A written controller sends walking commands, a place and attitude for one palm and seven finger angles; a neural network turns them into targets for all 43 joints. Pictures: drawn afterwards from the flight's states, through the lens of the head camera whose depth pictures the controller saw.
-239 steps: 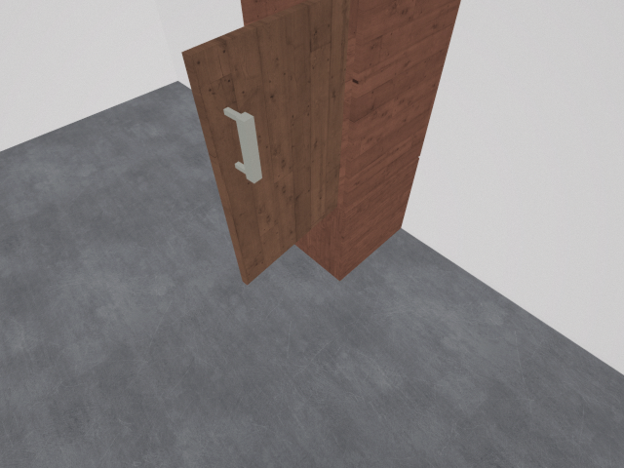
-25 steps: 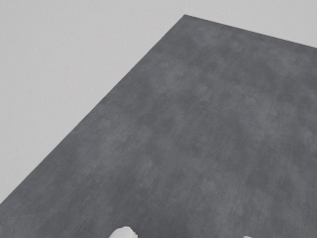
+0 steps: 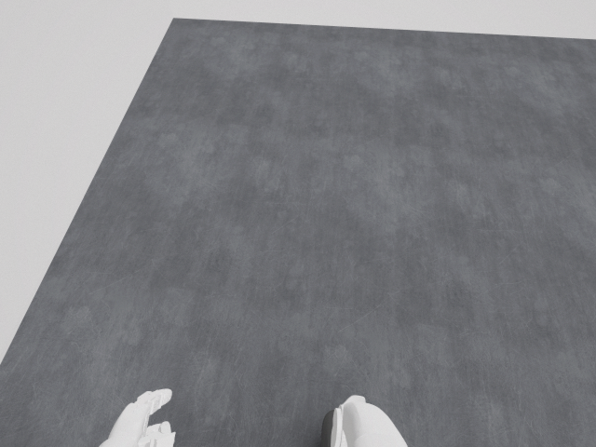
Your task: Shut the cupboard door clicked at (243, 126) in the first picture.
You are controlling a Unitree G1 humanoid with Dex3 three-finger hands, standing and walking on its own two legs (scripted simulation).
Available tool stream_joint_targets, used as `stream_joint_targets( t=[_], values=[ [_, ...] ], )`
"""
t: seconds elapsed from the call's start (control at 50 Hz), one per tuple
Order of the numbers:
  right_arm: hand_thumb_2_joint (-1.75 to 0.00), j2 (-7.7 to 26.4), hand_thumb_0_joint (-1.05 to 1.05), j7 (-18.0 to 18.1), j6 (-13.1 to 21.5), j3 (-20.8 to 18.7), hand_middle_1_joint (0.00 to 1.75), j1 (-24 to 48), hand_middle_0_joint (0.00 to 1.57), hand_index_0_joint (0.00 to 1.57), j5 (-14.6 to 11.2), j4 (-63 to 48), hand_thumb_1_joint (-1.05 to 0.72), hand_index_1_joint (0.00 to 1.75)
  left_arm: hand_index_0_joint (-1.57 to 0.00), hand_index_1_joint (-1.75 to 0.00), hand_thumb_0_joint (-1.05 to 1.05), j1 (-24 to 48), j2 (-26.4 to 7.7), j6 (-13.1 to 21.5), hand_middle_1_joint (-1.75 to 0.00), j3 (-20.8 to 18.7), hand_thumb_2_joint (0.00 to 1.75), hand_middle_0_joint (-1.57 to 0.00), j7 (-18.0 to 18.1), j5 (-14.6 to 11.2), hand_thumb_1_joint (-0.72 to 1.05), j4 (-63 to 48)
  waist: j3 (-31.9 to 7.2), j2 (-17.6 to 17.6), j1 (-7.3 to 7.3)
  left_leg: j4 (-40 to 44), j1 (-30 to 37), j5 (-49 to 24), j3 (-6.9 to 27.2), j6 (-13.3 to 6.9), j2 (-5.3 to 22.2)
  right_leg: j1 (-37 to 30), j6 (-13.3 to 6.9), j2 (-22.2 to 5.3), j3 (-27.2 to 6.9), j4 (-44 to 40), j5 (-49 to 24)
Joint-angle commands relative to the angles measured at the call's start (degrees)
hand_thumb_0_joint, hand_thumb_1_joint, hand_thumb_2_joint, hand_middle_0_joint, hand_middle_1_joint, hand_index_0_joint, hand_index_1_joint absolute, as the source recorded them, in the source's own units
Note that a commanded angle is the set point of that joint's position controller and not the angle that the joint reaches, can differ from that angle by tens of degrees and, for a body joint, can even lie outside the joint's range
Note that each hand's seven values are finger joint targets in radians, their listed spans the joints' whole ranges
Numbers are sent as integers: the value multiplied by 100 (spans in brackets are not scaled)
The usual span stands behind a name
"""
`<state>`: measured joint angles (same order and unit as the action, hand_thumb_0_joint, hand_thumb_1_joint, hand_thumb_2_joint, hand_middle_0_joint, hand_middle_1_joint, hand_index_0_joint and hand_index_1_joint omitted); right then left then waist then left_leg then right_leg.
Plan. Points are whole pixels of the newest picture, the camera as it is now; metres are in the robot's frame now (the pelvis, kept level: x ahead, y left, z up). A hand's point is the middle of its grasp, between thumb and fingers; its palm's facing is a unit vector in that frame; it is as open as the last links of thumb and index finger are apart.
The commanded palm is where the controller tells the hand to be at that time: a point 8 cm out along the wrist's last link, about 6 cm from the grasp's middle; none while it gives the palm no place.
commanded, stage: walk around to get in front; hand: left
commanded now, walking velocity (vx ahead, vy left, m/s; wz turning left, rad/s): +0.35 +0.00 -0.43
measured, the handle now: out of the picture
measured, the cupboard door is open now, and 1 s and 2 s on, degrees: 95 95 95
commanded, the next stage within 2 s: walk to a spot facing it in 0.38 s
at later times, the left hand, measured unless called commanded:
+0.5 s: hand (221, 381) +0.23 +0.12 -0.15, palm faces -0.04 -0.97 -0.22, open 7.3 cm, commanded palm none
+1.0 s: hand (242, 221) +0.53 +0.11 -0.15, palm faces +0.06 -0.98 -0.21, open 7.3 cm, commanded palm none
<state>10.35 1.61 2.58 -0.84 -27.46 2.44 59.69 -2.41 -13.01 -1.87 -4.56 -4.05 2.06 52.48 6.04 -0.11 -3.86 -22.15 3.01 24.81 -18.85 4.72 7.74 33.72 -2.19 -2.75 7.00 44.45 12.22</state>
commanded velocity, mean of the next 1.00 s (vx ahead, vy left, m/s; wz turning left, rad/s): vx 0.16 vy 0.00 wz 0.26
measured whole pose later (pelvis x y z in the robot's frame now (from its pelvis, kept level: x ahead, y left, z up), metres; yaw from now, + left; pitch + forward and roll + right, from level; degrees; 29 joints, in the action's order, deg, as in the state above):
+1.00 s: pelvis +0.43 -0.09 +0.01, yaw +3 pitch +2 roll -1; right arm 9.7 0.9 -0.9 -2.1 -18.1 1.5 59.8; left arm -6.4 -12.1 -1.7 -4.3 0.9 1.3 54.1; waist 2.6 -0.5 -2.4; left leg -28.1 -16.5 13.6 2.5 -2.6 -2.0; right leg 30.0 4.6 -3.2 -1.4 51.2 18.0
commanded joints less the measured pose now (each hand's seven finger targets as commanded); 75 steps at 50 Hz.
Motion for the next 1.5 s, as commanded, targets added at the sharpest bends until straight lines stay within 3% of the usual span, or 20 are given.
stream_joint_targets(
  t=[0.0,0.02,0.04,0.06,0.16,0.44,0.5,0.56,0.58,0.6,0.62,0.68,0.76,0.86,1.04,1.06,1.1,1.12,1.22,1.48],
  values=[
    [-90,1206,0,4,130,-276,30,328,20,20,-89,-396,-90,30,-20,-30,0,-1433,-418,324,-30,-95,90,-20,101,-31,90,-2,-962,747,1087,-1920,-759,-6231,175,-549,1071,-2796,-445,554,338,-982,82],
    [-90,1008,0,-79,141,-223,30,405,20,20,-192,-508,-90,30,-20,-30,0,-2302,-999,394,-30,-246,90,-20,174,-1,90,257,-1583,-188,1488,-3517,-2236,-4255,107,-331,660,-4628,-756,-299,-682,-1326,14],
    [-90,578,0,-76,136,-160,30,285,20,20,-288,-731,-90,30,-20,-30,0,-2773,-1650,429,-30,-391,90,-20,279,-72,90,338,-2369,-1541,1468,-5783,-3988,928,605,6,-457,-5662,-1444,-2173,-4058,-2107,-512],
    [-90,814,0,-78,94,-203,30,825,20,20,-275,-848,-90,30,-20,-30,0,-2449,-1748,383,-30,-390,90,-20,362,-207,90,280,-1931,-944,1343,-6270,-4416,772,1666,-182,-202,-5011,-1470,-2241,-4156,-2692,-267],
    [-90,409,0,-103,-104,-229,30,592,20,20,-99,-462,-90,30,-20,-30,0,-1020,-629,583,-30,-20,90,-20,409,-143,90,62,-632,-316,233,-4788,-3375,-768,1785,-120,267,-2140,-840,-1135,-1656,-3028,-1610],
    [-90,301,0,-294,-72,-201,30,2741,20,20,-155,-935,-90,30,-20,-30,0,-2565,-248,784,-30,173,90,-20,522,-136,90,928,-50,-539,645,-2546,-4541,-1572,1440,-206,-198,-3926,-572,-957,-1499,-2997,-4069],
    [-90,282,0,-264,-34,-149,30,2698,20,20,-175,-828,-90,30,-20,-30,0,-2632,-330,778,-30,202,90,-20,591,-103,90,1062,-123,-532,512,-1801,-3807,-1283,1036,-389,-666,-4137,-392,-924,-1149,-2536,-5926],
    [-90,447,0,-131,25,-161,30,1324,20,20,-154,-284,-90,30,-20,-30,0,-2468,-531,791,-30,186,90,-20,653,-147,90,1121,-775,-625,-111,-820,-1800,-2045,807,-738,-1232,-3866,98,-674,-544,-920,-7276],
    [-90,719,0,-96,22,-230,30,573,20,20,-112,-67,-90,30,-20,-30,0,-2400,-500,767,-30,207,90,-20,648,-203,90,1082,-1209,-477,-421,-890,-361,-3786,1411,-1029,-590,-2813,300,-531,-376,235,-5893],
    [-90,1209,0,-75,28,-327,30,-60,20,20,-33,-2,-90,30,-20,-30,0,-2615,-195,759,-30,265,90,-20,629,-316,90,993,-2020,697,-453,-1280,1144,-6446,3443,-1887,1061,-1239,396,155,-232,2345,-1254],
    [-90,1242,0,-9,-35,-291,30,-104,20,20,-162,-24,-90,30,-20,-30,0,-2558,3,752,-30,312,90,-20,660,-334,90,767,-2215,904,-241,-695,817,-8218,4464,-2512,1865,-913,318,409,-730,3438,2070],
    [-90,791,0,59,22,-176,30,804,20,20,-184,-246,-90,30,-20,-30,0,-1927,61,465,-30,194,90,-20,611,-96,90,542,-431,488,239,201,-1537,-5535,3521,-1986,1208,-406,470,-52,-955,3258,1331],
    [-90,811,0,39,4,-178,30,1245,20,20,-184,-380,-90,30,-20,-30,0,-2158,124,169,-30,94,90,-20,535,-96,90,559,-822,481,634,299,-2180,-4703,2581,-1421,551,-929,630,-91,-744,2398,740],
    [-90,960,0,-22,-136,-325,30,1181,20,20,-138,-416,-90,30,-20,-30,0,-1297,20,70,-30,-3,90,-20,505,-81,90,181,-683,663,497,557,-2228,-2740,3067,-1347,331,-542,725,-74,-680,1518,334],
    [-90,1155,0,-10,-315,-528,30,954,20,20,-122,-542,-90,30,-20,-30,0,-646,-251,229,-30,31,90,-20,539,-184,90,-280,-975,995,390,-447,-1838,-3998,3763,-1193,195,-1886,581,343,-625,-1351,411],
    [-90,1084,0,-29,-305,-528,30,1018,20,20,-176,-595,-90,30,-20,-30,0,-884,-411,293,-30,-4,90,-20,558,-186,90,-216,-1121,732,513,-736,-2268,-3396,3659,-941,16,-2776,546,85,-790,-2195,-391],
    [-90,556,0,-70,-289,-477,30,898,20,20,-244,-826,-90,30,-20,-30,0,-1368,-1364,372,-30,-173,90,-20,655,-76,90,-171,-1616,-1708,688,-3193,-4016,1380,1951,-100,-1158,-4288,-457,-2753,-2926,-2391,-3307],
    [-90,805,0,-78,-345,-503,30,1020,20,20,-190,-832,-90,30,-20,-30,0,-1377,-1251,342,-30,-104,90,-20,673,-108,90,-162,-1429,-1221,638,-4218,-3800,1344,2137,-170,-763,-3545,-834,-2830,-2469,-2262,-3555],
    [-90,597,0,-250,-572,-419,30,1393,20,20,-171,-730,-90,30,-20,-30,0,-818,-611,337,-30,88,90,-20,647,-138,90,-301,-697,-1091,271,-4620,-3802,-127,1733,30,-460,-2958,-233,-1516,-427,-2249,-4046],
    [-90,653,0,-341,-551,-308,30,2434,20,20,-176,-1260,-90,30,-20,-30,0,-1405,-1047,297,-30,-67,90,-20,589,-36,90,-207,-765,-1103,531,-2009,-2790,-131,1086,-221,-591,-3221,-403,-1957,109,-1711,-3776]
  ],
)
